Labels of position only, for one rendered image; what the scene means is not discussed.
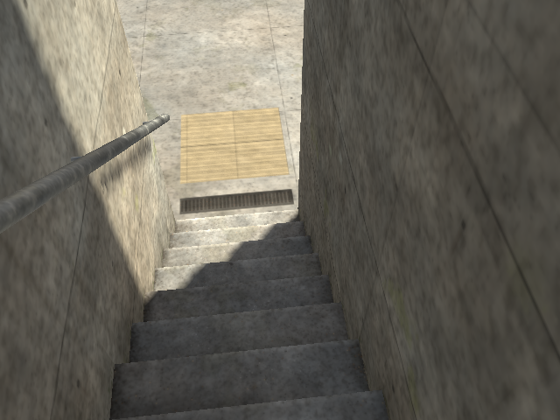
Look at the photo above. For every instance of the stairs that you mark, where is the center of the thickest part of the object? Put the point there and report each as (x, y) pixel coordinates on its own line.
(241, 325)

